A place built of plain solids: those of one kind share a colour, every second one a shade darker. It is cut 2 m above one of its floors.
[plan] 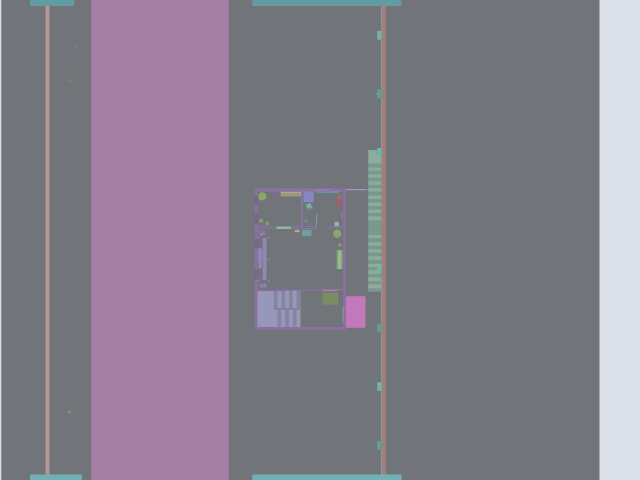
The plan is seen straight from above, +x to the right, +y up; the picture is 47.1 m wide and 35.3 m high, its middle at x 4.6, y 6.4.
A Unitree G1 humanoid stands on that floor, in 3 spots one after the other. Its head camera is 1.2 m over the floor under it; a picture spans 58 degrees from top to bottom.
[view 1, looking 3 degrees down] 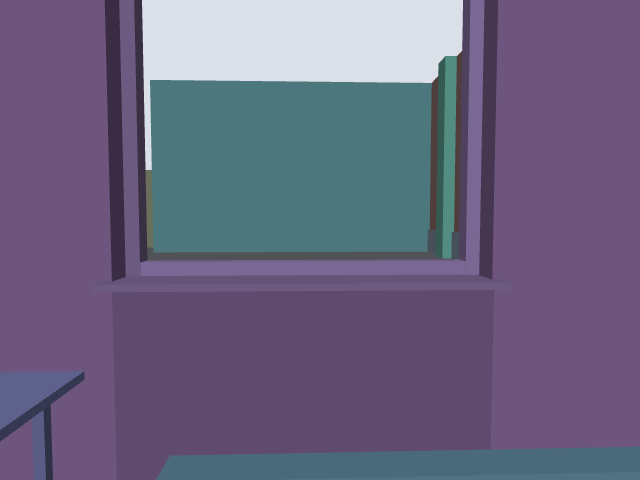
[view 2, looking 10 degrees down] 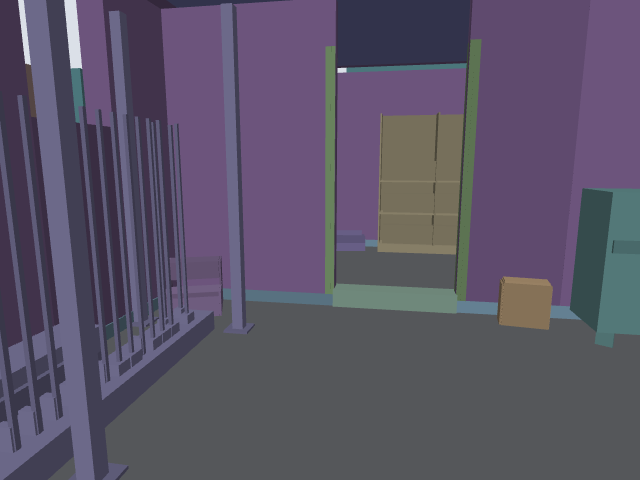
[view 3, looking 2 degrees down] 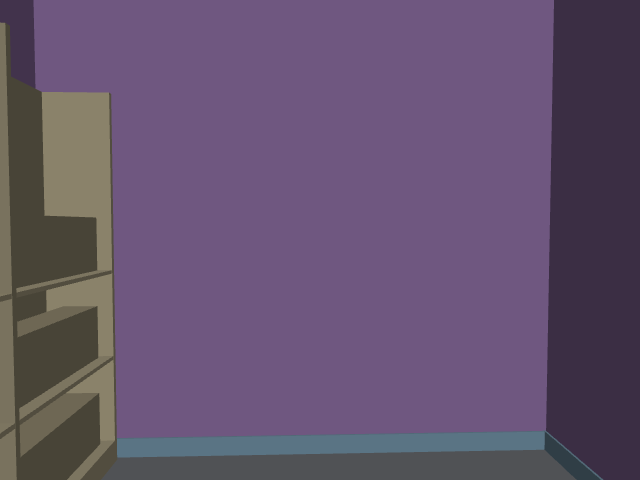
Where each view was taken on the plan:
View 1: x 4.80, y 8.65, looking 88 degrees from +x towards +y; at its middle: yard_line_abut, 14.99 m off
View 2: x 1.95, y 3.70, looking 100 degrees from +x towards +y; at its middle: wall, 3.65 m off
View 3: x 1.00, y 8.65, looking -2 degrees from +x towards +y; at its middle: wall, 2.25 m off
